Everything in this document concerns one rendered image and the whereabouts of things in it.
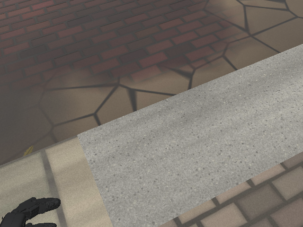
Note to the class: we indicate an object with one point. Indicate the left robot hand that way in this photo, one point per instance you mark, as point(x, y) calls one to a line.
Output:
point(28, 210)

